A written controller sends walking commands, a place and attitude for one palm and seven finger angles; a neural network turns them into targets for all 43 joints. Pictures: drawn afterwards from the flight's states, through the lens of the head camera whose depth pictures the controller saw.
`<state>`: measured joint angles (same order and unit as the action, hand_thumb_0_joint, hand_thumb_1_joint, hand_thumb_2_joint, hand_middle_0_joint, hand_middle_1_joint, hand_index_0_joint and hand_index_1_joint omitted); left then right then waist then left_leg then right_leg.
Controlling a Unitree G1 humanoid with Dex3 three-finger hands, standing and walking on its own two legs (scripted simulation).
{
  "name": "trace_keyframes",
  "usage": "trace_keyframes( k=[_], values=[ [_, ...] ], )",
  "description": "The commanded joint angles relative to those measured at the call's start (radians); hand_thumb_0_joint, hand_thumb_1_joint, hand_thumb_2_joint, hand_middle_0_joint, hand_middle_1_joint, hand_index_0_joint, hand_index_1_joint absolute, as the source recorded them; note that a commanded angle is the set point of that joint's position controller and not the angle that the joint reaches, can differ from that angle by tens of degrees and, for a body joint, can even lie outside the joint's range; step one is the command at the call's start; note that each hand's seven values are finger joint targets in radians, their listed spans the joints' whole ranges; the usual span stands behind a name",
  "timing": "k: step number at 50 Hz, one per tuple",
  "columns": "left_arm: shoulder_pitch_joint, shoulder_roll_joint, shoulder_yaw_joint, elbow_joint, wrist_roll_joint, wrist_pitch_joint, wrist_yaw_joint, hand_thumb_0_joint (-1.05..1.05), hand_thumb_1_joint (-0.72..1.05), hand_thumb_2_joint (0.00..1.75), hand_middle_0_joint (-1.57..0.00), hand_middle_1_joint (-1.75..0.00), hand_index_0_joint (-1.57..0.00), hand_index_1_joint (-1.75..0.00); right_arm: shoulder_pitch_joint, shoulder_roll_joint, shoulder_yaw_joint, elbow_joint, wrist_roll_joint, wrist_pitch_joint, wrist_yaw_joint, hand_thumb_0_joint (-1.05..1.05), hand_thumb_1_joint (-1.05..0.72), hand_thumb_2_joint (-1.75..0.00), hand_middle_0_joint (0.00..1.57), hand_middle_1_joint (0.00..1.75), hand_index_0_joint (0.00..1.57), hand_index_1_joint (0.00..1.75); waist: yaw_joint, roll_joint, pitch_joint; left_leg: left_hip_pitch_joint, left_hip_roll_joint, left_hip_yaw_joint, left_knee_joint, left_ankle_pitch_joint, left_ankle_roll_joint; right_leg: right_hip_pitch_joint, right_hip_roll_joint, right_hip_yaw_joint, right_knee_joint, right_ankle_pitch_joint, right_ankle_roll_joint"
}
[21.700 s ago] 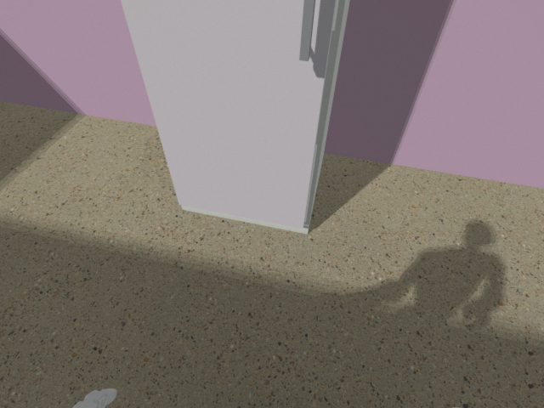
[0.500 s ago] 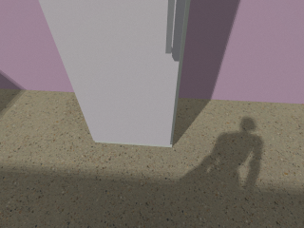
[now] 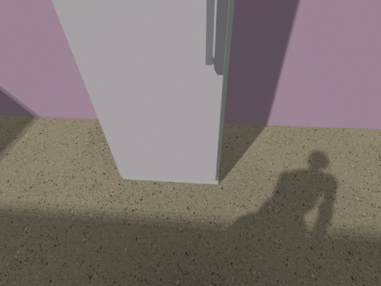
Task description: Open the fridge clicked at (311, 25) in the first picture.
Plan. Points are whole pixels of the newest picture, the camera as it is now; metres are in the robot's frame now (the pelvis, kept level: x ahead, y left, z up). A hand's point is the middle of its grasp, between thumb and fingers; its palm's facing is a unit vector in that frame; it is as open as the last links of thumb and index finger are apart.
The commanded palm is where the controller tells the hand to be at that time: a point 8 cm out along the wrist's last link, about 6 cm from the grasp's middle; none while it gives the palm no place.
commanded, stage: look again from close up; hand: right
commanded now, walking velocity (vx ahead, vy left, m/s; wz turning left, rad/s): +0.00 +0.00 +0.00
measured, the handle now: (210, 18) +0.83 +0.00 +0.25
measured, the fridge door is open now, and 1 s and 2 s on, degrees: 0 0 0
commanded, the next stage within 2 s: shuffle to correct the standing spot in 1.04 s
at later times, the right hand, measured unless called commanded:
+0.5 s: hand out of the picture -0.09 -0.16 -0.16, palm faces +0.03 +0.99 -0.15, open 7.4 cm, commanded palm none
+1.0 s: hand out of the picture -0.06 -0.19 -0.16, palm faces -0.02 +0.98 -0.17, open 7.4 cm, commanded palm none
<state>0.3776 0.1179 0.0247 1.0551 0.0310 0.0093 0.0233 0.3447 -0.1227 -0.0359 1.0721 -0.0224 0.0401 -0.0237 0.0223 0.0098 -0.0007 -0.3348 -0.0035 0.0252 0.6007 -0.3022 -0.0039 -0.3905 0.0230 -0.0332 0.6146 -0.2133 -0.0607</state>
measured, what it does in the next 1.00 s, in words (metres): steps on the spot: left foot, then right foot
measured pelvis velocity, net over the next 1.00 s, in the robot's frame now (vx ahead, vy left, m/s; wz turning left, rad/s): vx -0.04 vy -0.03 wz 0.06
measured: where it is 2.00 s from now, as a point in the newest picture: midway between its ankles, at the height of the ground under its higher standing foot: outside the picture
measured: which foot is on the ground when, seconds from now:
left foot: down 0.00-0.00, up 0.02-0.24, down 0.26-1.00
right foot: down 0.00-0.26, up 0.28-0.42, down 0.44-1.00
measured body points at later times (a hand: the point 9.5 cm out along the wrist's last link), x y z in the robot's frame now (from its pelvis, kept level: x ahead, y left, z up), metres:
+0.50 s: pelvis -0.03 -0.01 +0.01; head -0.02 -0.02 +0.46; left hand -0.06 +0.21 -0.14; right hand -0.09 -0.22 -0.15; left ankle -0.10 +0.08 -0.72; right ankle +0.00 -0.12 -0.73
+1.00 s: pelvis -0.04 -0.03 +0.02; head -0.03 -0.02 +0.47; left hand -0.06 +0.19 -0.15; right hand -0.05 -0.24 -0.14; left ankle -0.10 +0.08 -0.72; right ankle +0.00 -0.12 -0.72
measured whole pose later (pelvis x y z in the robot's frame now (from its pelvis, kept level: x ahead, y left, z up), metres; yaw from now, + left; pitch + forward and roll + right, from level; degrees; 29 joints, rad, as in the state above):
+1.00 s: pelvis -0.04 -0.03 +0.02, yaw +3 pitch -1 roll -1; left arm 0.30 0.14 -0.01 1.12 0.02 -0.02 0.04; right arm 0.34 -0.12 0.00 1.10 -0.01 -0.01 -0.03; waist 0.00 0.00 0.02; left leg -0.10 0.02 0.04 0.42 -0.31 0.01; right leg -0.23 0.04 -0.07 0.39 -0.15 -0.05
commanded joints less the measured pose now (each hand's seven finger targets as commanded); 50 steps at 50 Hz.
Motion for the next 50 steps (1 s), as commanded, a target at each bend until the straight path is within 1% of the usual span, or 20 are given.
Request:
trace_keyframes(
  k=[1,3,4,5,8,10,11,12,13,14,15,16,18,21,23,27,30,38,43,50],
  values=[
    [-0.074,0.158,0.019,-0.069,-0.001,-0.014,0.014,0.00,0.90,0.90,-0.20,-0.30,-0.20,-0.30,0.152,-0.049,-0.025,-0.027,-0.014,0.000,-0.005,0.00,-0.90,-0.90,0.20,0.30,0.20,0.30,-0.088,-0.324,0.133,0.093,-0.034,-0.005,0.425,-0.113,0.027,-0.358,-0.284,0.466,-0.627,-0.684,-0.038],
    [-0.127,0.163,0.020,-0.091,0.000,-0.014,0.014,0.00,0.90,0.90,-0.20,-0.30,-0.20,-0.30,0.219,-0.035,-0.031,-0.005,-0.016,0.006,-0.005,0.00,-0.90,-0.90,0.20,0.30,0.20,0.30,-0.116,-0.170,0.083,0.093,-0.042,0.016,0.554,-0.098,0.025,-0.320,-0.244,0.358,-0.611,-0.528,-0.006],
    [-0.124,0.163,0.022,-0.091,0.002,-0.015,0.014,0.00,0.90,0.90,-0.20,-0.30,-0.20,-0.30,0.231,-0.028,-0.029,0.002,-0.015,0.004,-0.004,0.00,-0.90,-0.90,0.20,0.30,0.20,0.30,-0.110,-0.128,0.059,0.072,-0.039,0.034,0.514,-0.097,0.024,-0.230,-0.210,0.290,-0.585,-0.453,0.009],
    [-0.106,0.158,0.024,-0.082,0.001,-0.018,0.016,0.00,0.90,0.90,-0.20,-0.30,-0.20,-0.30,0.218,-0.023,-0.022,0.000,-0.013,-0.001,-0.003,0.00,-0.90,-0.90,0.20,0.30,0.20,0.30,-0.095,-0.092,0.059,0.045,-0.028,0.045,0.421,-0.107,0.025,-0.152,-0.195,0.256,-0.558,-0.403,0.010],
    [0.000,0.141,0.032,-0.036,0.007,-0.003,0.020,0.00,0.90,0.90,-0.20,-0.30,-0.20,-0.30,0.222,-0.019,-0.010,-0.010,0.001,-0.003,-0.001,0.00,-0.90,-0.90,0.20,0.30,0.20,0.30,-0.036,-0.134,0.011,0.079,-0.030,0.095,0.008,-0.248,0.044,0.128,-0.185,0.250,-0.553,-0.309,0.026],
    [0.038,0.150,0.037,-0.010,0.002,0.008,0.017,0.00,0.90,0.90,-0.20,-0.30,-0.20,-0.30,0.270,-0.029,-0.008,0.009,0.003,-0.008,-0.007,0.00,-0.90,-0.90,0.20,0.30,0.20,0.30,-0.039,-0.107,0.047,0.190,-0.034,0.091,-0.297,-0.148,0.059,0.141,-0.152,0.208,-0.512,-0.234,0.060],
    [0.051,0.135,0.038,-0.005,-0.007,0.012,0.009,0.00,0.90,0.90,-0.20,-0.30,-0.20,-0.30,0.280,-0.052,-0.010,0.014,0.001,-0.012,-0.013,0.00,-0.90,-0.90,0.20,0.30,0.20,0.30,-0.037,-0.028,0.065,0.262,-0.002,0.042,-0.369,-0.066,0.079,0.079,-0.104,0.126,-0.446,-0.164,0.098],
    [0.048,0.100,0.033,-0.012,-0.018,0.013,0.008,0.00,0.90,0.90,-0.20,-0.30,-0.20,-0.30,0.267,-0.087,-0.014,0.006,-0.005,-0.017,-0.021,0.00,-0.90,-0.90,0.20,0.30,0.20,0.30,-0.024,0.098,0.091,0.230,0.102,-0.085,-0.418,-0.103,0.110,0.044,-0.044,0.047,-0.313,-0.102,0.119],
    [0.038,0.068,0.028,-0.013,-0.017,0.017,0.011,0.00,0.90,0.90,-0.20,-0.30,-0.20,-0.30,0.202,-0.122,-0.018,-0.018,-0.012,-0.019,-0.027,0.00,-0.90,-0.90,0.20,0.30,0.20,0.30,-0.006,0.234,0.139,0.053,0.229,-0.198,-0.487,-0.217,0.156,0.085,-0.002,0.006,-0.102,-0.076,0.099],
    [0.031,0.080,0.031,-0.026,-0.009,0.020,0.004,0.00,0.90,0.90,-0.20,-0.30,-0.20,-0.30,0.095,-0.142,-0.013,-0.056,-0.014,-0.021,-0.029,0.00,-0.90,-0.90,0.20,0.30,0.20,0.30,0.018,0.197,0.163,-0.084,0.298,-0.226,-0.518,-0.249,0.204,0.115,0.003,0.026,0.060,-0.075,0.085],
    [0.047,0.095,0.039,-0.027,-0.010,0.023,-0.004,0.00,0.90,0.90,-0.20,-0.30,-0.20,-0.30,-0.008,-0.140,-0.014,-0.086,-0.010,-0.035,-0.033,0.00,-0.90,-0.90,0.20,0.30,0.20,0.30,0.052,0.185,0.141,-0.135,0.299,-0.222,-0.521,-0.275,0.207,0.108,-0.003,0.057,0.166,-0.081,0.076],
    [0.016,0.096,0.035,-0.024,-0.012,0.025,-0.009,0.00,0.90,0.90,-0.20,-0.30,-0.20,-0.30,-0.045,-0.100,-0.005,-0.090,-0.004,-0.049,-0.035,0.00,-0.90,-0.90,0.20,0.30,0.20,0.30,0.041,0.187,0.202,-0.139,0.255,-0.184,-0.497,-0.199,0.177,0.047,-0.033,0.064,0.183,-0.057,0.062],
    [-0.006,0.083,0.017,-0.032,-0.022,0.004,-0.011,0.00,0.90,0.90,-0.20,-0.30,-0.20,-0.30,0.010,-0.084,0.012,-0.065,-0.002,-0.067,-0.026,0.00,-0.90,-0.90,0.20,0.30,0.20,0.30,0.026,0.112,0.224,-0.081,0.227,-0.145,-0.436,-0.037,0.167,0.045,-0.052,0.042,0.129,-0.045,0.050],
    [0.007,0.044,-0.005,-0.016,-0.021,-0.021,0.001,0.00,0.90,0.90,-0.20,-0.30,-0.20,-0.30,0.107,-0.092,0.019,-0.012,-0.002,-0.065,-0.020,0.00,-0.90,-0.90,0.20,0.30,0.20,0.30,0.001,0.035,0.154,0.061,0.185,-0.088,-0.259,0.219,0.119,0.133,-0.060,0.016,-0.176,0.083,0.048],
    [0.016,0.088,-0.012,0.005,-0.021,-0.044,0.019,0.00,0.90,0.90,-0.20,-0.30,-0.20,-0.30,0.188,-0.061,0.026,0.012,0.010,-0.061,-0.018,0.00,-0.90,-0.90,0.20,0.30,0.20,0.30,-0.043,-0.087,0.057,0.093,0.110,-0.059,-0.203,0.201,0.059,0.241,-0.143,0.105,-0.211,0.338,0.017],
    [0.010,0.107,-0.018,0.021,-0.024,-0.047,0.028,0.00,0.90,0.90,-0.20,-0.30,-0.20,-0.30,0.152,-0.068,0.030,0.029,0.014,-0.055,-0.018,0.00,-0.90,-0.90,0.20,0.30,0.20,0.30,-0.039,-0.055,0.003,0.171,0.100,-0.034,-0.224,0.135,0.032,0.226,-0.158,0.131,-0.234,0.327,0.000],
    [-0.014,0.103,-0.018,0.028,-0.024,-0.046,0.027,0.00,0.90,0.90,-0.20,-0.30,-0.20,-0.30,0.137,-0.059,0.034,0.031,0.011,-0.059,-0.016,0.00,-0.90,-0.90,0.20,0.30,0.20,0.30,-0.039,-0.007,0.011,0.174,0.107,-0.046,-0.247,0.161,0.036,0.219,-0.147,0.118,-0.241,0.270,0.007],
    [-0.018,0.092,-0.022,0.048,-0.020,-0.040,0.022,0.00,0.90,0.90,-0.20,-0.30,-0.20,-0.30,0.106,-0.052,0.033,0.033,0.010,-0.056,-0.017,0.00,-0.90,-0.90,0.20,0.30,0.20,0.30,-0.031,0.012,0.099,0.133,0.109,-0.052,-0.264,0.086,0.039,0.179,-0.130,0.115,-0.297,0.123,0.017],
    [-0.018,0.098,-0.020,0.047,-0.019,-0.038,0.019,0.00,0.90,0.90,-0.20,-0.30,-0.20,-0.30,0.106,-0.059,0.030,0.025,0.010,-0.056,-0.015,0.00,-0.90,-0.90,0.20,0.30,0.20,0.30,-0.029,-0.017,0.095,0.126,0.111,-0.054,-0.267,0.064,0.041,0.185,-0.127,0.120,-0.312,0.075,0.018],
    [-0.022,0.106,-0.019,0.046,-0.021,-0.038,0.015,0.00,0.90,0.90,-0.20,-0.30,-0.20,-0.30,0.099,-0.072,0.031,0.019,0.008,-0.063,-0.017,0.00,-0.90,-0.90,0.20,0.30,0.20,0.30,-0.025,0.022,0.079,0.125,0.112,-0.062,-0.275,0.082,0.041,0.208,-0.127,0.110,-0.297,0.108,0.019]
  ],
)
